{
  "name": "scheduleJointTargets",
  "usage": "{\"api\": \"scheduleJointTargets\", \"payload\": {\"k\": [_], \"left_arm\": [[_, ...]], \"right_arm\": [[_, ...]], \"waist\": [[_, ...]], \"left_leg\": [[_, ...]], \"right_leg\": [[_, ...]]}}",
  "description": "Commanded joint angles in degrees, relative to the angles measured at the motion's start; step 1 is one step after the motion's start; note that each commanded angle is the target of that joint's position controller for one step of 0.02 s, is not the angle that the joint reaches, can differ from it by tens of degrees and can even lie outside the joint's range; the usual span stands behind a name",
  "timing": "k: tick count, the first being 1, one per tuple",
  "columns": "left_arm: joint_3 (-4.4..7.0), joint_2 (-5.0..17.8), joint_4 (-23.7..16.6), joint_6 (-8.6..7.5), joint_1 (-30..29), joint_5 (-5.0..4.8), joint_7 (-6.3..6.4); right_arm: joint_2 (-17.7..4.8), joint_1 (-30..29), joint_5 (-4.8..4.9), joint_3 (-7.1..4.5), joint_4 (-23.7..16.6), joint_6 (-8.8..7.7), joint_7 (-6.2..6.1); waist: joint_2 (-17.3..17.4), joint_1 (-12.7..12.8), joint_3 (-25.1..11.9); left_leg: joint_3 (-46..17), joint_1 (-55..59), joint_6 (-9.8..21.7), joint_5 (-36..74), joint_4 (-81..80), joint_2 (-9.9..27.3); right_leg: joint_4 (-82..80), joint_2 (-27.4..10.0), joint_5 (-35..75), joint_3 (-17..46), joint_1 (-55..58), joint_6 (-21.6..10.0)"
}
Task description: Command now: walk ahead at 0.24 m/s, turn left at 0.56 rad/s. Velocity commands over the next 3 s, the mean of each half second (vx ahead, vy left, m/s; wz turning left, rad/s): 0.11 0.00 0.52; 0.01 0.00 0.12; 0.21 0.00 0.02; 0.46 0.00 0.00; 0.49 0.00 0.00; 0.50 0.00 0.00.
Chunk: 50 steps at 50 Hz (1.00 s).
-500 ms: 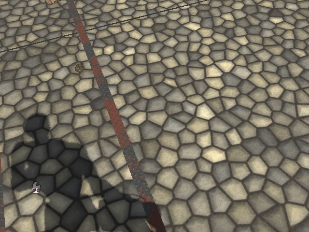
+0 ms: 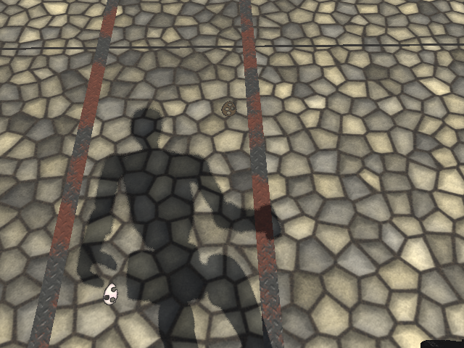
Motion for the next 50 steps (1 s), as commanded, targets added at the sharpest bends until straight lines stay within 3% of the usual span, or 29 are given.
{"api": "scheduleJointTargets", "payload": {"k": [1, 2, 3, 5, 8, 12, 15, 18, 20, 21, 22, 23, 24, 25, 26, 27, 29, 31, 33, 35, 36, 37, 38, 39, 40, 43, 50], "left_arm": [[0.97, 7.26, -6.47, -2.27, -1.54, -0.34, 0.33], [1.35, 7.79, -6.36, -1.65, -2.19, 0.79, 1.01], [1.60, 8.09, -6.34, -0.68, -1.66, 0.82, 1.12], [1.24, 6.32, -6.41, 0.44, -0.09, 1.30, 1.28], [0.67, 5.00, -6.99, 1.12, -1.75, 1.57, 1.72], [0.48, 5.04, -8.31, 1.85, -6.62, 1.04, 1.39], [0.54, 5.29, -9.47, 1.74, -9.63, 0.75, 0.96], [0.82, 5.86, -9.52, 0.90, -8.90, 0.65, 0.30], [1.00, 5.48, -8.89, 0.11, -6.13, 0.74, -0.25], [1.33, 7.13, -9.12, -0.18, -5.63, 1.51, -0.23], [1.84, 10.96, -10.46, 0.14, -7.10, 2.62, 0.17], [1.55, 9.48, -8.79, 0.57, -5.34, 3.81, 0.10], [1.15, 7.52, -9.19, 0.47, -4.76, 2.69, -0.11], [1.18, 7.16, -9.03, 0.61, -4.55, 1.90, -0.02], [1.04, 6.95, -9.08, 0.85, -5.48, 1.32, -0.01], [0.89, 6.68, -9.02, 1.11, -6.68, 0.71, 0.05], [0.48, 5.69, -8.71, 1.98, -8.58, 0.95, -0.02], [0.55, 5.46, -8.32, 2.74, -8.29, 1.04, -0.05], [0.81, 6.47, -7.48, 3.21, -6.08, 0.82, -0.06], [0.48, 6.16, -7.04, 3.32, -6.19, 0.16, -0.17], [0.16, 5.47, -6.27, 2.97, -4.07, 0.08, -0.27], [-0.30, 4.65, -6.02, 2.32, -3.01, 0.96, -0.57], [-0.91, 2.24, -6.09, 1.62, -1.17, 1.91, -0.92], [-1.06, 2.68, -5.74, 1.48, -3.94, 2.53, -0.87], [-0.75, 3.64, -5.52, 1.53, -5.88, 2.36, -0.81], [-0.54, 3.81, -4.37, 2.10, -5.25, 1.72, 0.01], [-0.31, 3.36, -0.55, 2.38, -3.61, 1.28, 0.72]], "right_arm": [[-9.45, 7.99, 1.08, -3.01, -2.76, -0.85, -0.49], [-7.63, 5.77, 1.39, -2.56, -3.11, -0.66, -1.02], [-7.16, 4.23, 0.73, -2.21, -3.87, -0.27, -1.36], [-8.39, 3.73, -0.30, -2.63, -4.11, -0.11, -1.75], [-9.81, 4.38, 0.15, -3.07, -3.71, 0.51, -2.76], [-9.87, 3.95, 0.82, -3.01, -4.06, 2.36, -4.02], [-9.67, 4.15, 0.58, -2.92, -4.31, 3.16, -4.21], [-8.63, 3.98, 0.55, -2.45, -4.63, 3.49, -4.05], [-7.18, 2.74, 1.06, -1.69, -4.93, 3.62, -4.14], [-5.42, 4.64, 0.62, -1.11, -4.82, 3.49, -4.17], [-2.87, 8.90, -0.73, -0.28, -4.88, 3.21, -4.12], [-5.21, 8.97, -0.35, -0.84, -5.63, 2.86, -4.11], [-9.50, 8.44, -0.46, -1.94, -4.80, 2.71, -4.18], [-10.64, 6.90, 0.16, -2.62, -4.00, 3.04, -4.20], [-9.35, 6.73, 0.43, -2.56, -2.99, 3.75, -4.36], [-8.23, 6.31, 0.35, -2.24, -3.00, 4.30, -4.41], [-4.16, 6.19, 0.57, -0.94, -2.70, 4.61, -4.02], [-1.67, 4.53, 0.48, 0.10, -2.81, 4.38, -3.71], [-2.46, 3.81, 0.83, -0.11, -2.51, 4.27, -3.42], [-2.69, 6.17, 0.62, -0.32, -0.86, 4.11, -3.17], [-3.61, 5.78, 0.01, -0.37, -0.84, 4.05, -3.13], [-6.31, 5.75, -0.76, -0.70, -1.53, 4.04, -3.44], [-8.79, 4.29, -1.32, -1.23, -0.88, 4.10, -3.52], [-4.53, 2.82, -1.47, -0.25, -1.12, 3.72, -2.97], [-2.65, 2.39, -1.83, 0.38, -0.93, 3.25, -2.69], [-3.64, 4.06, -1.34, 0.37, 0.58, 1.79, -2.86], [-2.47, 6.35, -0.85, 0.88, 2.85, 1.02, -3.31]], "waist": [[-1.24, -3.83, -16.08], [-0.92, -2.50, -13.36], [0.28, -0.91, -11.71], [1.30, 0.47, -12.05], [2.23, 0.23, -13.67], [4.66, -1.27, -13.80], [6.52, -2.36, -11.99], [8.05, -2.44, -12.34], [8.26, -0.31, -12.04], [5.65, -0.89, -12.20], [-7.28, -4.53, -13.20], [-17.40, -4.46, -12.16], [-13.41, -2.32, -12.17], [-9.42, -1.48, -11.81], [-6.90, -1.84, -11.07], [-6.68, -2.03, -10.21], [-8.27, -3.08, -9.91], [-11.50, -1.77, -10.98], [-13.10, -0.35, -11.77], [-12.06, -1.94, -11.15], [-10.57, -1.51, -10.65], [-6.06, -0.70, -11.33], [5.05, 2.55, -10.99], [6.01, 0.85, -9.78], [4.64, 0.13, -7.50], [4.79, -0.14, -4.37], [1.92, -0.52, -3.90]], "left_leg": [[-24.81, 33.67, 12.65, 33.78, -13.11, 17.17], [-21.91, 27.26, 10.77, 31.35, -14.34, 15.21], [-19.84, 21.14, 10.05, 31.91, -15.83, 13.54], [-18.29, 16.11, 10.16, 36.41, -16.59, 12.62], [-17.23, 15.44, 9.08, 36.95, -15.56, 11.26], [-19.65, 14.99, 6.04, 21.72, -14.95, 9.37], [-23.82, 15.60, 5.27, 13.71, -13.97, 9.19], [-26.78, 18.86, 4.64, 17.97, -10.04, 9.95], [-26.95, 18.19, 2.10, 16.93, -6.77, 7.91], [-25.43, 15.00, -0.60, 9.54, -3.82, 5.46], [-17.77, 8.80, -4.03, -11.34, 6.14, -1.30], [-12.32, 1.35, -7.52, -29.02, 13.47, -4.95], [-12.67, -0.65, -9.67, -29.86, 23.18, -2.68], [-12.53, -2.27, -10.67, -27.23, 28.44, -2.54], [-12.56, -2.65, -11.60, -25.28, 30.23, -2.22], [-12.78, -2.48, -12.27, -23.14, 29.35, -1.46], [-8.67, 2.91, -13.03, -20.44, 20.70, -0.54], [-5.13, 8.10, -13.32, -18.80, 9.78, 0.72], [-4.13, 11.63, -12.85, -14.37, 1.24, 1.15], [-2.58, 18.17, -10.87, -3.18, -12.67, 0.66], [-4.17, 22.01, -9.30, 1.23, -16.34, 1.50], [-9.28, 26.59, -7.17, 7.44, -15.10, 6.42], [-12.60, 22.66, -3.54, 5.56, -12.97, 9.76], [-13.04, 16.42, -2.06, -3.19, -14.62, 9.57], [-12.29, 14.41, -3.07, -7.60, -15.32, 8.14], [-11.20, 12.55, -5.12, -5.57, -15.03, 6.70], [-10.56, 13.61, -5.08, -1.78, -14.20, 5.82]], "right_leg": [[12.47, -0.89, 1.98, 7.84, -26.76, -0.45], [8.17, -2.41, 4.89, 7.79, -24.77, -0.31], [6.39, -2.57, 6.42, 7.65, -20.91, -0.20], [2.06, -1.47, 8.35, 6.79, -17.83, 0.84], [-6.28, 0.03, 12.42, 6.90, -17.96, 2.22], [-15.39, 1.67, 18.94, 8.10, -16.79, 2.74], [-21.40, 3.00, 18.01, 9.22, -15.93, 2.29], [-27.77, 3.58, 15.94, 8.97, -12.91, 1.02], [-40.44, 3.08, 25.32, 7.63, -5.10, -1.20], [-43.74, -2.03, 34.72, 11.30, 1.13, -3.45], [-43.21, -13.26, 52.72, 22.03, 7.35, -9.02], [-44.18, -20.47, 58.53, 32.70, 7.49, -19.74], [-44.46, -20.87, 55.85, 33.80, 7.55, -22.26], [-43.24, -17.81, 53.39, 28.97, 8.34, -20.19], [-42.55, -14.87, 51.17, 24.71, 7.88, -17.75], [-42.60, -13.75, 49.61, 22.55, 6.98, -16.58], [-43.07, -9.24, 48.60, 16.04, 4.01, -14.37], [-42.86, -7.54, 48.42, 13.56, 4.28, -14.08], [-42.43, -8.45, 45.84, 14.86, 5.77, -14.95], [-41.57, -7.69, 39.27, 14.56, 3.55, -13.50], [-42.00, -6.91, 33.65, 14.53, 0.89, -10.98], [-40.26, -5.45, 26.88, 12.87, -3.23, -7.47], [-39.17, -0.04, 18.22, 6.75, -3.33, -3.85], [-39.01, 0.41, 17.56, 5.59, 1.16, -1.47], [-38.86, 0.58, 19.53, 5.59, 1.76, -0.74], [-38.41, 0.27, 22.80, 5.99, 1.70, -1.17], [-38.81, 0.14, 24.99, 6.03, 2.67, -0.49]]}}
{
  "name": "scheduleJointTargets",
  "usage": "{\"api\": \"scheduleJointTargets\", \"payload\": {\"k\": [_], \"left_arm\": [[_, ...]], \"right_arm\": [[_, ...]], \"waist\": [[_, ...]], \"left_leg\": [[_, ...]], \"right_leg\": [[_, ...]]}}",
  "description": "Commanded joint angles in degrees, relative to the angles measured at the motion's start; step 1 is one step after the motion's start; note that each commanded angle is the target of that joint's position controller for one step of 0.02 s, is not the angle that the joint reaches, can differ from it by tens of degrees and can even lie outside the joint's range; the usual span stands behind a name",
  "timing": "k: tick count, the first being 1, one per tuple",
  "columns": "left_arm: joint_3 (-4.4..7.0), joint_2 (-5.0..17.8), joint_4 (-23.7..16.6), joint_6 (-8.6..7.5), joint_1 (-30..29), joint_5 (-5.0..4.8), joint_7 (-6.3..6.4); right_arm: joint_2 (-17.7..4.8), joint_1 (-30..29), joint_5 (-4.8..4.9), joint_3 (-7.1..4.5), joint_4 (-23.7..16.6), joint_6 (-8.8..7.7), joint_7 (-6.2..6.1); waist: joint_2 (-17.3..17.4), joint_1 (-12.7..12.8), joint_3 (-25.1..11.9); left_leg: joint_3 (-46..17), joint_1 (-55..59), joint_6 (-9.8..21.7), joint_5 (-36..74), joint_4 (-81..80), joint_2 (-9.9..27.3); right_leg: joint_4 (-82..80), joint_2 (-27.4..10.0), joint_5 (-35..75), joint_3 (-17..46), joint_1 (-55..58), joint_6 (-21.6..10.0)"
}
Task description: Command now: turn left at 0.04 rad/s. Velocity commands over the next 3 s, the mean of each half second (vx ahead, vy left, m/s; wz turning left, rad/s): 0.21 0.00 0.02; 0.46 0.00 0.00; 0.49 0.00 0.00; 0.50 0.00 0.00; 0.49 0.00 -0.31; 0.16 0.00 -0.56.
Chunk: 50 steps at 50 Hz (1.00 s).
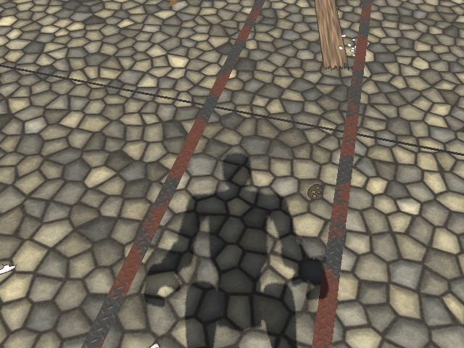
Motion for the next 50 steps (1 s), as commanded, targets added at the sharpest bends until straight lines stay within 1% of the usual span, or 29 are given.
{"api": "scheduleJointTargets", "payload": {"k": [1, 5, 7, 8, 10, 11, 13, 14, 16, 17, 18, 19, 20, 21, 24, 27, 31, 34, 37, 40, 41, 42, 43, 44, 45, 46, 47, 48, 50], "left_arm": [[1.48, 5.72, -1.65, -0.54, -0.69, -0.18, 0.46], [1.65, 5.92, 0.55, -0.32, -0.17, -0.36, 0.82], [1.54, 5.21, 1.89, -0.08, 0.47, -0.59, 0.99], [1.63, 5.27, 1.82, -0.20, -0.37, -0.95, 1.05], [1.60, 5.34, -0.20, -1.51, -4.10, -1.69, 0.75], [1.64, 5.45, -1.02, -2.51, -5.35, -2.23, 0.37], [1.72, 5.63, -1.09, -4.38, -4.82, -2.91, -0.81], [1.66, 5.48, -0.59, -5.12, -3.71, -2.98, -1.44], [2.16, 5.40, 3.80, -5.75, 4.62, -2.55, -2.10], [2.88, 6.49, 6.33, -5.54, 10.04, -1.99, -2.11], [3.84, 10.08, 7.47, -5.49, 16.82, -1.80, -1.74], [4.94, 16.27, 7.80, -5.80, 20.90, -1.55, -2.40], [3.42, 11.74, 6.61, -6.28, 16.26, -1.27, -2.50], [2.62, 8.88, 5.23, -6.46, 12.19, -1.40, -2.27], [1.25, 5.97, 4.13, -5.89, 9.20, -0.97, -2.29], [1.05, 6.64, 5.23, -5.16, 12.38, -1.00, -1.81], [1.11, 8.42, 5.33, -4.47, 12.77, -0.86, -0.69], [1.19, 8.77, 6.37, -4.40, 15.41, -1.37, -0.37], [1.61, 9.07, 7.06, -4.03, 15.78, -1.92, -0.24], [2.49, 10.96, 6.52, -3.23, 14.05, -1.56, -0.09], [2.38, 10.63, 6.22, -2.62, 13.25, -1.19, -0.06], [1.77, 9.51, 5.28, -2.42, 13.04, -0.65, 0.04], [-0.58, 1.22, 4.25, -3.36, 21.01, -0.51, -0.75], [-0.32, 3.13, 5.48, -5.03, 19.83, -1.69, -1.23], [1.32, 8.75, 2.72, -6.09, 12.84, -3.49, -1.54], [1.40, 9.21, 1.37, -6.61, 8.40, -3.80, -1.35], [1.58, 8.49, 1.09, -6.53, 6.70, -3.00, -0.97], [1.85, 7.65, 1.42, -5.88, 7.95, -2.29, -0.72], [1.50, 4.97, 2.00, -4.43, 10.27, -1.83, -0.60]], "right_arm": [[-7.31, -0.27, 0.15, -1.82, -2.51, -1.02, -0.28], [-6.96, 0.39, 0.33, -1.77, -0.91, -1.23, -0.22], [-7.58, 2.13, 0.66, -2.09, 0.55, -0.92, -0.44], [-9.57, 2.91, 1.02, -2.76, 0.78, -0.65, -0.55], [-12.50, 5.12, 1.53, -3.60, 1.18, -0.80, -0.71], [-12.62, 5.72, 1.68, -3.68, 1.56, -1.35, -0.88], [-11.41, 5.24, 1.88, -3.53, 1.86, -2.46, -0.94], [-11.22, 3.98, 2.35, -3.53, 1.68, -2.61, -0.84], [-11.30, -0.38, 2.93, -3.52, 0.91, -2.30, -0.50], [-9.84, -0.89, 2.40, -3.13, 0.70, -2.35, -0.45], [-6.06, -2.32, 1.48, -1.96, -0.43, -2.69, -0.30], [-5.29, -1.76, 2.10, -1.97, -3.06, -3.69, -0.76], [-9.03, -0.67, 3.26, -2.89, -2.26, -4.53, -0.73], [-9.67, -0.34, 3.81, -3.07, -1.58, -5.23, -0.19], [-9.19, -2.19, 2.30, -3.52, -0.74, -5.81, 0.66], [-6.70, -4.04, 1.74, -3.05, -1.23, -5.18, 1.54], [-4.66, -12.36, 2.00, -1.90, -4.18, -5.20, 1.86], [-4.85, -17.35, 2.38, -1.53, -5.70, -5.52, 2.56], [-6.09, -19.50, 2.57, -1.64, -6.91, -5.97, 3.36], [-9.57, -12.91, 2.34, -3.10, -5.43, -6.08, 3.35], [-11.65, -4.03, 2.41, -4.36, -2.73, -5.87, 2.89], [-13.97, 6.49, 2.12, -5.30, -0.04, -5.53, 2.21], [-19.57, 13.15, 0.81, -6.54, 1.75, -5.38, 2.10], [-14.63, 12.98, 1.29, -5.07, 2.38, -5.30, 2.29], [-12.00, 7.25, 1.76, -4.06, 2.07, -5.48, 2.27], [-10.52, 2.16, 1.67, -3.54, 1.27, -5.65, 2.26], [-9.04, -1.09, 1.20, -3.08, 1.11, -5.96, 2.51], [-7.73, -2.92, 0.55, -2.68, 1.11, -6.41, 2.68], [-7.57, -3.27, 0.74, -2.66, 2.04, -6.94, 2.95]], "waist": [[3.00, -0.28, -0.34], [1.91, -0.37, -0.98], [3.45, -0.95, -1.56], [5.72, -1.97, 0.22], [10.84, -4.05, 5.58], [11.80, -4.29, 7.71], [11.77, -3.53, 8.17], [10.39, -2.52, 7.26], [7.85, 2.21, 2.83], [5.89, 4.18, 0.27], [-4.53, 6.58, -2.12], [-18.73, 6.49, -3.73], [-10.89, 4.25, -0.23], [-7.40, 2.75, 3.64], [-4.38, 1.50, 3.92], [-4.29, 1.75, 2.58], [-3.70, 3.11, 4.61], [-3.80, 4.21, 6.51], [-3.92, 2.90, 7.04], [-5.92, -2.13, 0.39], [-5.83, -6.76, -5.23], [-4.17, -11.11, -12.24], [10.98, -7.74, -22.55], [13.14, -8.42, -25.48], [10.65, -7.47, -13.51], [6.05, -5.65, -7.18], [2.86, -3.64, -3.28], [4.14, -1.34, -2.31], [5.03, 0.50, -1.95]], "left_leg": [[-5.04, -4.31, 1.91, 8.55, -8.44, 4.56], [-4.34, -3.14, 1.93, 11.51, -8.06, 4.07], [-5.07, -2.55, 3.14, -2.35, -10.31, 3.80], [-8.26, -2.68, 5.07, -13.60, -12.78, 5.40], [-20.31, -2.78, 10.44, -26.90, -19.35, 13.35], [-24.51, -2.74, 12.47, -26.31, -21.13, 16.27], [-25.06, 1.89, 13.61, -18.54, -20.64, 18.28], [-22.18, 2.48, 12.62, -14.59, -19.54, 17.28], [-12.90, -4.96, 9.14, -5.39, -15.12, 11.73], [-8.85, -9.46, 7.24, -1.11, -9.60, 8.67], [-1.19, -16.26, 3.25, 0.37, 7.68, 2.71], [1.48, -27.96, 0.56, -12.39, 23.61, -3.53], [-3.37, -32.84, 1.21, -13.97, 32.64, 0.10], [-3.96, -35.62, 2.46, -7.79, 34.84, 2.92], [-0.88, -33.89, 2.96, 4.50, 30.40, 7.34], [2.42, -32.79, 0.63, 9.29, 25.47, 7.10], [4.53, -28.86, -1.24, 18.23, 10.40, 5.71], [5.42, -25.23, -0.82, 22.92, 3.18, 4.22], [4.09, -25.06, 1.41, 21.62, -0.64, 3.98], [6.07, -14.46, 4.52, 16.03, -0.86, 0.58], [7.49, -3.24, 6.26, 15.88, -1.45, -1.19], [1.90, 14.46, 8.94, 15.33, 0.69, 4.03], [-26.20, 37.55, 18.82, 2.18, -2.44, 20.10], [-42.04, 36.82, 20.06, -6.57, -13.67, 23.55], [-33.97, 27.55, 16.36, -8.66, -15.69, 21.28], [-25.80, 17.64, 14.56, -4.11, -17.34, 19.24], [-19.56, 9.36, 13.54, 2.48, -19.14, 16.94], [-14.85, 4.19, 12.55, 6.95, -20.70, 14.60], [-10.61, -1.06, 13.25, 10.29, -23.40, 13.10]], "right_leg": [[-2.14, -0.64, 7.30, 0.22, 3.42, -0.28], [-2.19, -0.83, 9.05, 0.28, 4.25, -0.07], [0.38, 1.64, -0.61, -2.73, 2.96, -0.18], [4.35, 3.46, -7.09, -5.06, -1.06, -0.49], [11.97, 2.87, -11.75, -5.05, -11.04, -2.16], [15.00, 1.05, -12.76, -3.03, -14.29, -3.60], [15.49, -1.55, -16.19, -1.15, -18.56, -6.31], [10.89, -1.79, -15.10, -1.60, -15.92, -7.30], [-1.37, 1.86, 0.27, -5.82, 3.74, -7.18], [-1.40, 2.49, 3.00, -4.71, 13.00, -6.43], [-8.25, -7.05, -2.97, 9.41, 20.44, -9.16], [-17.46, -18.91, -11.20, 34.84, 25.75, -17.73], [-18.56, -20.80, -16.90, 37.20, 22.96, -19.63], [-18.40, -18.60, -16.70, 30.78, 20.85, -17.88], [-19.69, -12.57, -0.30, 16.00, 18.35, -13.34], [-19.96, -10.31, 15.61, 8.53, 17.86, -13.70], [-22.43, -8.39, 17.81, 3.04, 12.59, -13.33], [-23.87, -9.38, 15.65, 1.93, 11.65, -13.70], [-21.75, -12.05, 19.97, 1.56, 16.76, -13.14], [-11.20, -12.71, 44.18, 0.31, 21.41, -11.41], [-0.77, -10.58, 51.32, -1.44, 19.67, -10.13], [13.61, -8.54, 42.58, -2.02, 8.69, -8.58], [38.10, 1.97, 8.77, -3.12, -14.82, -4.72], [47.04, 4.93, -18.62, 5.04, -21.87, -5.29], [49.86, 1.20, -15.87, 4.81, -27.35, -6.37], [47.46, -1.96, -10.20, 3.03, -26.60, -6.93], [43.70, -4.19, -6.14, 1.96, -24.37, -6.64], [40.87, -6.12, -3.32, 2.38, -20.41, -6.46], [38.16, -7.09, -1.84, 1.85, -16.72, -5.52]]}}
Over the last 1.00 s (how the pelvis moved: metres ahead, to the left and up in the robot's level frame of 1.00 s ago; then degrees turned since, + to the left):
0.14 0.00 0.02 17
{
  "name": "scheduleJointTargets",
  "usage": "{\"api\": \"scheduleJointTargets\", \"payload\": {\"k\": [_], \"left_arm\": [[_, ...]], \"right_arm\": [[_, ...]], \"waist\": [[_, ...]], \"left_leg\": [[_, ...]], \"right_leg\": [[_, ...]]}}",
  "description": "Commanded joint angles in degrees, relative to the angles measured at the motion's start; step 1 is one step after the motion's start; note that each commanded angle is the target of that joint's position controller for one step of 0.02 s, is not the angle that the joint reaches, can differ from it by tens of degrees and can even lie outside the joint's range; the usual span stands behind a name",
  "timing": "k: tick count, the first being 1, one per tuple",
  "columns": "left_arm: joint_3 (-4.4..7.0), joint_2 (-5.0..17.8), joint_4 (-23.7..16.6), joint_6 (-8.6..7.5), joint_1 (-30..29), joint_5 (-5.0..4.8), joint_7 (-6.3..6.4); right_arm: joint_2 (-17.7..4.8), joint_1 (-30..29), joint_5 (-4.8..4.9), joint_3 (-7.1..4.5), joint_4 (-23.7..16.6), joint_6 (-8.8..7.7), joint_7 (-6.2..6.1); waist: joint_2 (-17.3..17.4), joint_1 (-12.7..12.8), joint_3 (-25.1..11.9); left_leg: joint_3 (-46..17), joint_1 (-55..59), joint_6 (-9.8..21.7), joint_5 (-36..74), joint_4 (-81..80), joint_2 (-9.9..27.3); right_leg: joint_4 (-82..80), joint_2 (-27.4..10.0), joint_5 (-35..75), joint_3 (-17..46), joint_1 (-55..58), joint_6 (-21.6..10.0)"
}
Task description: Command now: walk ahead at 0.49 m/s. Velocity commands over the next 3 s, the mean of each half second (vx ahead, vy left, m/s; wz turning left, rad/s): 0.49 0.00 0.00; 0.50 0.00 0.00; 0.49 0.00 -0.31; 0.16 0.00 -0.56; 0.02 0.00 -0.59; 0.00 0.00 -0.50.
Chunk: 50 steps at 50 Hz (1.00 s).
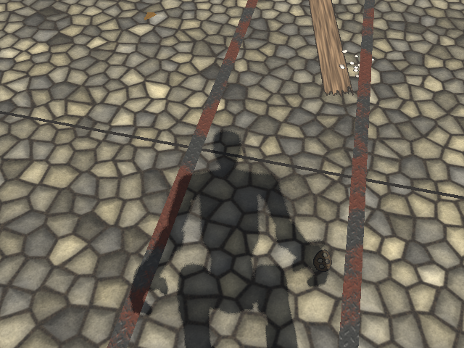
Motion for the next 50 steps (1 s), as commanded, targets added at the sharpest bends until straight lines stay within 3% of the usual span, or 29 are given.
{"api": "scheduleJointTargets", "payload": {"k": [1, 4, 6, 9, 13, 16, 17, 18, 19, 20, 21, 22, 23, 24, 26, 28, 30, 35, 40, 43, 44, 45, 46, 47, 48, 49, 50], "left_arm": [[1.02, 2.95, -2.38, 0.80, 4.27, 0.53, 0.44], [1.16, 3.59, -5.32, 1.14, -2.71, 1.26, 0.69], [0.98, 3.09, -6.57, 0.64, -6.75, 1.38, 0.35], [0.27, 1.75, -8.38, -0.03, -13.44, 1.00, -0.40], [0.00, 2.42, -11.14, -0.45, -19.28, 0.41, -1.75], [0.52, 4.38, -11.86, -0.82, -17.91, 0.37, -2.56], [1.15, 5.66, -11.07, -0.92, -14.19, 0.39, -2.55], [2.49, 7.91, -8.53, -0.93, -5.81, 0.48, -2.24], [3.80, 11.80, -6.08, -0.79, 5.00, 1.09, -1.70], [5.15, 17.02, -4.47, -0.30, 10.09, 1.40, -1.68], [3.48, 11.17, -4.76, -0.23, 10.31, 1.05, -1.83], [2.54, 8.71, -5.54, -0.31, 5.26, 1.00, -1.68], [2.11, 7.49, -6.65, -0.32, 0.49, 1.17, -1.58], [1.68, 5.89, -7.00, -0.38, -2.57, 1.43, -1.72], [1.25, 4.36, -6.92, -0.83, -4.57, 1.98, -1.98], [1.54, 5.36, -6.02, -1.35, -3.73, 1.61, -1.96], [1.94, 6.69, -4.96, -1.35, -2.08, 1.58, -1.43], [2.12, 7.77, -2.82, -0.55, 1.82, 0.97, -0.27], [2.58, 8.51, 0.15, 0.67, 6.07, 0.27, 0.13], [3.10, 9.48, 0.41, 1.58, 4.85, 0.15, 0.50], [3.14, 9.73, 0.19, 1.93, 3.64, 0.18, 0.57], [2.61, 8.39, -0.05, 2.30, 3.57, 0.53, 0.65], [1.43, 6.00, -1.45, 2.35, 4.94, 1.73, 0.81], [-0.61, -1.60, -1.47, 1.06, 12.23, 1.59, 0.04], [0.63, 4.56, -1.08, -0.29, 8.25, 0.25, -0.16], [1.49, 7.51, -2.95, -1.20, 2.83, -1.24, -0.38], [1.44, 7.38, -3.59, -1.50, -0.03, -1.08, -0.02]], "right_arm": [[-5.49, -1.50, 0.02, -1.02, -2.16, -1.77, 0.15], [-7.72, 1.51, -0.04, -1.42, -0.36, -1.80, -0.85], [-8.35, 3.23, 0.24, -1.40, 0.42, -1.40, -1.48], [-9.64, 7.04, 0.78, -1.47, 2.07, -0.97, -1.98], [-9.98, 11.27, 1.21, -1.57, 4.53, 0.32, -2.16], [-11.04, 10.92, 1.23, -2.03, 5.01, 1.46, -2.45], [-11.51, 9.78, 1.16, -2.12, 4.79, 1.80, -2.50], [-10.73, 8.98, 0.90, -1.76, 4.52, 2.19, -2.51], [-8.66, 9.38, 0.00, -0.71, 3.16, 2.17, -2.62], [-1.11, 16.79, -0.08, 1.55, 2.66, 0.88, -1.87], [-5.26, 14.58, 0.83, 0.76, 3.66, -0.53, -1.60], [-9.62, 8.99, 2.56, -0.48, 1.97, -1.40, -1.29], [-9.48, 5.60, 2.67, -0.42, 1.23, -1.71, -1.51], [-8.82, 3.76, 1.76, -0.61, 1.05, -1.53, -1.81], [-6.74, 5.67, 1.11, -0.67, 1.73, -0.16, -1.99], [-5.04, 5.77, 0.80, -0.41, 1.74, 0.91, -2.16], [-5.09, 1.90, 0.34, -0.44, 0.26, 1.19, -2.32], [-3.52, -8.07, 0.42, 0.21, -2.41, 0.36, -1.51], [-4.37, -14.80, 1.06, 0.39, -5.09, -0.26, -0.14], [-6.43, -12.24, 1.07, -0.32, -4.96, -0.69, 0.50], [-7.72, -7.70, 0.97, -1.09, -3.73, -0.75, 0.40], [-10.22, 1.40, 0.85, -2.55, -0.74, -0.68, -0.02], [-14.46, 11.47, 0.24, -3.77, 1.36, -0.49, -0.58], [-17.74, 14.13, 0.42, -4.44, 2.73, -0.08, -0.29], [-11.98, 13.03, 1.02, -2.79, 2.06, -0.29, -0.17], [-9.98, 8.46, 0.86, -2.12, 1.24, -0.57, -0.33], [-8.97, 3.97, 0.45, -1.76, 0.27, -0.72, -0.36]], "waist": [[6.13, 2.04, -2.47], [4.94, 0.76, 0.38], [4.40, -0.51, 0.87], [4.01, -3.17, 1.37], [4.12, -4.73, 2.32], [5.60, -2.55, 0.53], [6.47, -0.18, -1.82], [5.87, 4.04, -7.02], [2.09, 7.82, -15.83], [-12.82, 4.96, -23.71], [-10.51, 6.66, -24.76], [-7.27, 5.93, -15.51], [-3.10, 4.27, -10.27], [-0.75, 2.78, -6.26], [-2.56, -0.16, -4.81], [-2.08, -1.07, -3.78], [-1.04, -0.53, -2.12], [-1.17, 2.44, 0.12], [-1.19, 3.85, 1.98], [-2.32, 1.25, -0.06], [-2.75, -1.55, -2.83], [-1.66, -5.49, -8.43], [5.13, -8.32, -17.07], [20.44, -4.05, -22.87], [14.00, -6.53, -20.80], [11.37, -5.83, -13.07], [6.70, -4.09, -8.97]], "left_leg": [[-15.74, 2.49, 10.00, 0.56, -16.88, 15.20], [-12.79, 2.75, 10.49, 3.26, -18.78, 14.85], [-10.07, 3.99, 9.18, 5.32, -18.65, 13.52], [-7.48, 5.80, 7.78, 5.61, -18.41, 12.85], [-8.32, 15.28, 7.36, 7.30, -14.68, 16.36], [-9.18, 20.82, 5.84, 15.89, -9.54, 18.61], [-8.35, 21.13, 5.06, 25.04, -5.03, 17.89], [-6.08, 19.14, 3.66, 32.34, 4.85, 14.99], [-3.66, 9.10, 1.79, 23.30, 20.84, 11.82], [-1.90, -15.52, -2.64, -7.18, 42.73, 1.13], [-10.49, -22.74, -1.91, -25.18, 49.87, 1.10], [-10.38, -27.34, -0.88, -21.65, 52.24, 4.42], [-8.51, -26.41, -0.74, -16.15, 50.04, 7.63], [-7.70, -24.60, -1.13, -12.35, 46.26, 9.57], [-7.86, -18.38, -1.90, -8.21, 42.05, 11.65], [-7.15, -18.26, -3.00, -6.14, 38.97, 12.11], [-6.96, -21.78, -4.19, -1.44, 33.11, 12.43], [-4.47, -19.97, -4.73, 12.91, 14.76, 10.07], [-4.96, -21.14, -2.96, 11.20, 7.20, 8.70], [-3.91, -16.09, -0.76, 4.86, 5.40, 7.09], [-2.11, -9.19, 0.34, 3.80, 4.48, 5.26], [-1.18, 3.37, 1.91, 4.38, 4.34, 4.14], [-12.76, 20.71, 5.48, 4.93, 6.02, 14.14], [-40.01, 38.31, 14.52, -8.82, -1.07, 25.38], [-43.70, 36.79, 12.70, -16.25, -5.87, 24.40], [-35.69, 29.99, 10.33, -14.11, -6.91, 22.93], [-29.49, 22.19, 9.19, -7.81, -8.15, 21.05]], "right_leg": [[-2.11, -4.92, 4.12, 1.96, -5.91, 0.98], [-11.27, -5.56, 12.43, 1.48, -11.92, 3.02], [-19.86, -4.70, 19.65, 0.59, -12.24, 3.39], [-30.17, -2.25, 26.40, -1.78, -9.26, 3.38], [-36.18, -1.07, 23.28, -1.18, -11.91, 2.04], [-38.41, 0.39, 15.94, -1.72, -8.68, -0.24], [-39.17, 2.09, 14.15, -3.27, -2.88, -1.34], [-40.26, 3.84, 14.82, -4.86, 8.56, -3.06], [-37.55, -3.24, 16.78, 2.60, 26.42, -6.42], [-42.14, -16.78, 5.04, 29.84, 48.19, -15.94], [-49.05, -17.80, -0.67, 39.51, 49.07, -15.83], [-50.05, -16.08, -0.69, 30.90, 41.71, -12.87], [-51.36, -13.92, 4.24, 23.64, 33.19, -11.46], [-53.37, -11.68, 9.24, 18.36, 25.90, -10.79], [-56.86, -8.84, 14.03, 12.66, 18.53, -10.10], [-58.90, -8.32, 18.40, 9.11, 16.06, -11.02], [-60.23, -8.26, 21.07, 6.87, 16.49, -11.46], [-61.43, -5.61, 19.77, 0.85, 17.40, -9.02], [-58.48, -9.47, 20.09, 1.43, 26.15, -8.39], [-53.24, -11.04, 29.39, 1.76, 30.35, -6.89], [-47.74, -9.79, 38.39, 0.50, 30.08, -5.94], [-37.02, -6.60, 42.27, -1.74, 26.82, -4.40], [-18.97, -2.84, 27.28, -4.44, 15.26, -2.36], [-0.07, 8.34, -10.88, -2.94, -8.13, 1.33], [6.54, 6.02, -15.54, 5.03, -14.58, 0.33], [7.22, 3.16, -10.49, 4.20, -18.15, -0.75], [4.83, -0.02, -4.87, 2.44, -16.36, -0.82]]}}
Over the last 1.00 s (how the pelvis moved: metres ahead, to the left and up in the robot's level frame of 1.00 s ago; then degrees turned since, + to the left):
0.36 0.01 0.00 -1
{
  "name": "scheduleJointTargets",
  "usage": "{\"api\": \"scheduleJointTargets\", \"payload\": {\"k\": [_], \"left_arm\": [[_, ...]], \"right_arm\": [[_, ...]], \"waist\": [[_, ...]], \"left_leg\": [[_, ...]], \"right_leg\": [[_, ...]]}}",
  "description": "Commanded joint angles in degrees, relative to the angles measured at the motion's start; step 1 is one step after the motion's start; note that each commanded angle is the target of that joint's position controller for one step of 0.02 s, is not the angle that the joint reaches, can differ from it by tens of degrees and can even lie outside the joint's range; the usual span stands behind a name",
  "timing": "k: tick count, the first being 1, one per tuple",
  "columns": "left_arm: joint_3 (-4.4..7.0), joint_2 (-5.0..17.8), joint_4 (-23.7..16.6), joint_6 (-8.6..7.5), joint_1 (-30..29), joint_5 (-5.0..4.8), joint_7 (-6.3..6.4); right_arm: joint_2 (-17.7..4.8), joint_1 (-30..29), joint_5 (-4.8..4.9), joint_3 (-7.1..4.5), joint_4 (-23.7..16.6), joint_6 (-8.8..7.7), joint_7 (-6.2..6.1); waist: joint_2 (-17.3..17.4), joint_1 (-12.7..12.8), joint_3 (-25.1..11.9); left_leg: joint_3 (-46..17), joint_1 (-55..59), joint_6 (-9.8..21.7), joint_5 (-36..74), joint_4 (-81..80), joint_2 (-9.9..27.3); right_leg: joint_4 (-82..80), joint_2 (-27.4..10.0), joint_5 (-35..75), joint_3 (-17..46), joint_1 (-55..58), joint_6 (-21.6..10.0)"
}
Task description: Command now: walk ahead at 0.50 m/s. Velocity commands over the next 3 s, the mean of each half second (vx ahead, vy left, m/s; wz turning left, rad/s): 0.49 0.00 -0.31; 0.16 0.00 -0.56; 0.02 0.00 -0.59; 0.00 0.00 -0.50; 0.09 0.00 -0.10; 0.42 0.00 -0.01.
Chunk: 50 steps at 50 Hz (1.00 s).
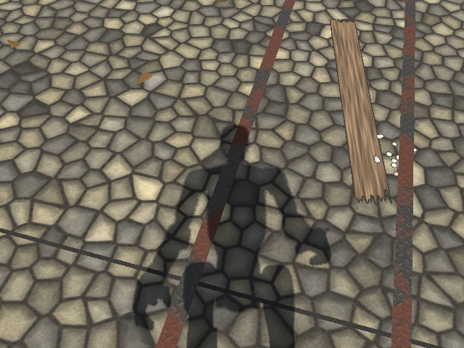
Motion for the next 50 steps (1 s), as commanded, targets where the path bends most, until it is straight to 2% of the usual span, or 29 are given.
{"api": "scheduleJointTargets", "payload": {"k": [1, 2, 3, 5, 9, 13, 18, 19, 21, 22, 23, 24, 25, 26, 27, 28, 29, 30, 32, 34, 36, 38, 42, 44, 46, 47, 48, 49, 50], "left_arm": [[1.68, 7.37, -5.58, -2.38, -4.23, -0.03, 0.39], [1.83, 6.63, -5.44, -1.82, -3.21, 0.31, 0.41], [1.72, 5.30, -4.87, -1.05, -1.79, 0.19, 0.34], [1.52, 3.70, -4.78, 0.27, -1.86, -0.05, 0.38], [1.75, 3.47, -6.72, 0.73, -7.13, 0.20, 0.30], [1.14, 2.04, -9.01, 0.25, -13.61, 0.42, -0.79], [0.53, 1.33, -13.52, 0.25, -20.54, 0.29, -2.63], [0.63, 1.63, -14.35, 0.27, -20.88, 0.24, -3.11], [1.45, 3.25, -15.13, 0.47, -18.43, 0.26, -3.76], [2.32, 4.73, -14.62, 0.70, -14.26, 0.29, -3.84], [3.87, 7.34, -12.74, 0.74, -5.87, 0.36, -3.59], [5.70, 11.67, -11.10, 0.95, 2.69, 0.78, -2.55], [6.61, 17.88, -11.62, 1.01, 2.31, 1.28, -1.70], [5.50, 14.24, -13.21, 0.86, 3.68, 1.46, -1.56], [4.67, 11.60, -13.94, 0.65, 0.38, 1.68, -1.47], [4.23, 9.38, -14.42, 0.55, -3.12, 0.84, -1.34], [3.88, 8.10, -15.17, 0.80, -6.32, 0.47, -1.15], [3.44, 7.05, -15.95, 1.06, -8.25, 0.98, -0.85], [3.74, 8.28, -16.72, 1.31, -9.33, 1.75, -0.68], [4.29, 9.96, -16.83, 1.58, -8.87, 1.55, -0.12], [4.54, 10.59, -16.94, 2.53, -8.38, 0.80, 0.70], [4.52, 10.51, -17.09, 3.65, -8.02, 0.39, 1.40], [4.37, 10.19, -17.25, 5.14, -7.20, 0.67, 2.02], [4.22, 9.82, -17.73, 5.50, -7.69, 0.67, 2.13], [3.93, 9.31, -18.73, 5.64, -9.96, 0.37, 2.31], [3.51, 8.11, -19.31, 5.61, -10.09, 0.50, 2.37], [2.51, 4.73, -19.81, 5.43, -7.24, 1.51, 2.30], [2.63, 4.96, -21.05, 5.21, -2.97, 0.89, 2.33], [3.74, 10.12, -19.50, 4.97, 0.17, 1.49, 2.05]], "right_arm": [[-6.94, 6.88, -0.67, -1.70, -0.47, -0.42, -0.27], [-5.70, 5.74, -1.29, -1.28, -0.42, -0.65, -0.24], [-5.11, 5.39, -1.33, -1.21, -0.16, -0.80, -0.19], [-6.15, 6.11, -1.15, -1.53, 0.83, -1.30, -0.51], [-7.65, 8.46, -1.46, -1.96, 2.56, -1.28, -1.78], [-8.14, 9.15, -1.15, -1.76, 3.17, -1.06, -2.49], [-9.09, 13.59, -0.46, -2.14, 5.33, 0.94, -2.80], [-9.53, 13.39, -0.31, -2.32, 5.28, 1.51, -2.93], [-11.15, 11.69, -0.11, -2.82, 4.40, 2.44, -3.48], [-11.80, 11.01, -0.14, -3.05, 3.92, 2.96, -3.85], [-11.75, 9.55, -0.21, -3.00, 3.19, 3.59, -4.27], [-11.23, 9.29, -0.49, -2.62, 1.73, 3.34, -4.58], [-2.33, 15.44, -2.72, 0.10, -1.00, 1.59, -3.36], [-6.68, 13.03, -1.14, -0.35, -0.75, -0.77, -2.27], [-9.03, 7.70, 0.91, -1.11, -2.50, -1.75, -1.77], [-8.55, 5.55, 0.87, -0.97, -3.15, -1.97, -2.07], [-8.59, 4.70, -0.23, -1.36, -2.94, -1.50, -2.65], [-9.32, 5.19, -0.73, -1.88, -3.13, -0.53, -2.98], [-7.50, 7.22, -1.06, -1.82, -3.73, 1.21, -3.30], [-6.15, 6.87, -1.37, -1.48, -4.41, 1.99, -3.79], [-5.82, 4.79, -1.48, -1.29, -5.23, 2.42, -3.91], [-5.88, 1.94, -1.19, -1.23, -6.15, 2.76, -3.66], [-6.65, -3.30, -0.72, -1.38, -8.28, 3.02, -3.13], [-7.66, -3.24, -0.68, -1.81, -8.69, 2.57, -2.87], [-8.39, -0.46, -0.64, -2.37, -8.27, 1.73, -2.66], [-9.63, 1.45, -1.04, -2.80, -8.01, 1.30, -2.78], [-13.27, 3.03, -2.01, -3.50, -8.45, 1.44, -3.32], [-14.75, 4.36, -3.64, -3.82, -7.38, 2.38, -3.36], [-11.65, 4.54, -2.28, -3.32, -8.31, 2.62, -3.35]], "waist": [[4.14, -4.02, -5.03], [5.55, -2.18, -4.75], [6.04, -1.29, -4.64], [5.45, -0.77, -2.88], [3.69, -2.06, -0.29], [3.54, -4.25, 1.42], [2.61, -6.45, 3.56], [3.04, -5.98, 3.40], [5.22, -3.45, 0.53], [6.37, -0.91, -2.35], [5.73, 3.73, -6.15], [1.25, 7.57, -11.39], [-14.31, 0.89, -17.53], [-8.36, 4.09, -27.08], [-5.24, 4.68, -20.77], [-0.30, 2.83, -14.10], [2.60, 0.84, -9.33], [2.16, -1.17, -7.59], [0.48, -3.30, -6.87], [-1.20, -3.60, -7.67], [-2.52, -2.90, -9.46], [-3.81, -1.85, -10.31], [-5.59, -0.16, -8.68], [-6.86, -0.54, -7.99], [-8.04, -2.84, -7.56], [-6.76, -3.58, -8.18], [2.80, -1.95, -11.96], [17.63, 0.91, -11.82], [14.90, 0.22, -13.15]], "left_leg": [[-24.05, 24.03, 10.04, -1.14, -17.46, 16.49], [-20.92, 20.10, 9.55, 2.53, -18.84, 15.03], [-18.20, 18.26, 9.56, 3.84, -20.45, 14.32], [-13.54, 15.68, 9.91, 6.37, -23.05, 14.19], [-6.28, 17.35, 8.78, 10.26, -25.17, 13.60], [0.97, 18.09, 6.45, 11.53, -26.31, 12.08], [4.03, 30.12, 5.80, 19.38, -21.72, 15.85], [4.61, 31.96, 5.37, 23.87, -19.67, 16.52], [6.45, 33.53, 4.08, 42.42, -12.63, 16.85], [7.29, 33.23, 3.38, 51.21, -6.02, 16.58], [8.59, 29.87, 1.69, 54.25, 5.54, 14.52], [8.55, 17.60, -1.16, 40.95, 21.95, 11.62], [6.03, -9.49, -5.85, -17.26, 44.70, -1.34], [-7.16, -14.27, -5.68, -28.49, 53.50, -3.19], [-9.14, -17.44, -4.44, -24.43, 52.74, 0.55], [-8.17, -17.32, -4.05, -20.06, 47.58, 3.15], [-7.20, -15.43, -4.51, -17.54, 43.09, 4.63], [-7.25, -11.28, -4.81, -16.14, 40.54, 5.53], [-6.55, -7.26, -6.11, -14.44, 34.81, 4.92], [-5.76, -6.35, -7.50, -10.82, 27.36, 3.46], [-5.88, -5.33, -8.35, -5.10, 20.98, 2.28], [-6.28, -3.99, -8.67, -0.22, 15.91, 1.10], [-8.09, -3.68, -8.48, -0.68, 8.33, -0.48], [-9.06, -2.46, -7.74, -3.24, 4.11, -1.12], [-8.64, 2.91, -5.99, 1.08, -5.11, -0.93], [-9.96, 9.44, -4.24, 9.63, -10.06, 2.51], [-19.34, 19.28, 0.45, 25.11, -9.29, 14.59], [-34.67, 25.28, 11.83, 37.53, -10.08, 24.78], [-37.10, 25.80, 15.11, 36.03, -9.56, 27.26]], "right_leg": [[8.11, -6.34, 7.28, 2.13, -25.84, -0.97], [6.18, -7.86, 9.63, 2.61, -22.05, -0.84], [4.82, -8.33, 10.64, 2.64, -20.05, -0.53], [2.11, -8.90, 12.71, 2.49, -20.59, 0.31], [-7.69, -7.66, 24.15, 4.53, -26.34, 1.50], [-19.62, -6.14, 33.93, 0.30, -23.59, 1.17], [-25.81, -4.94, 28.75, -2.70, -28.29, -0.71], [-26.31, -4.36, 25.94, -3.70, -28.09, -1.40], [-26.17, -1.32, 20.10, -7.08, -22.11, -3.35], [-25.68, 0.83, 17.53, -8.62, -16.25, -4.59], [-28.92, 3.35, 20.13, -9.15, -5.60, -6.26], [-31.43, -0.70, 28.25, -0.67, 11.24, -9.23], [-31.90, -17.42, 41.04, 29.08, 33.60, -20.73], [-36.93, -21.79, 46.57, 40.51, 38.00, -24.92], [-36.75, -19.27, 53.00, 30.09, 32.87, -21.74], [-37.21, -15.95, 53.61, 22.24, 24.29, -18.70], [-38.82, -13.83, 52.93, 18.24, 15.66, -16.73], [-40.66, -12.29, 53.32, 15.88, 8.83, -16.06], [-42.00, -10.63, 56.40, 13.63, 1.99, -15.92], [-41.57, -8.88, 58.92, 11.30, -0.22, -15.15], [-40.27, -7.49, 56.61, 10.59, -0.14, -13.42], [-39.24, -6.38, 51.30, 11.19, -0.10, -11.40], [-37.19, -6.57, 39.64, 16.93, 1.50, -9.78], [-35.22, -6.77, 36.34, 20.94, 3.25, -9.29], [-31.98, -5.12, 33.54, 23.29, 3.84, -7.36], [-28.56, -2.80, 28.98, 22.41, 1.36, -5.14], [-17.34, 2.17, 12.07, 15.98, -4.81, -2.08], [-6.97, 9.81, -14.56, 7.79, -17.86, 1.37], [4.94, 5.55, -14.21, 7.80, -20.68, 3.96]]}}
Over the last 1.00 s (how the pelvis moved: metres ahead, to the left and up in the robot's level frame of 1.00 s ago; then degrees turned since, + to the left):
0.58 0.00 -0.01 1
